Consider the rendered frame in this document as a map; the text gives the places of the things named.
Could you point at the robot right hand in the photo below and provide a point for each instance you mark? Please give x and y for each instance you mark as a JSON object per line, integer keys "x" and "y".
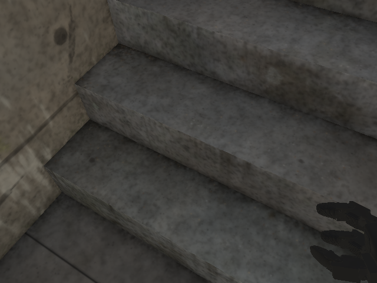
{"x": 350, "y": 268}

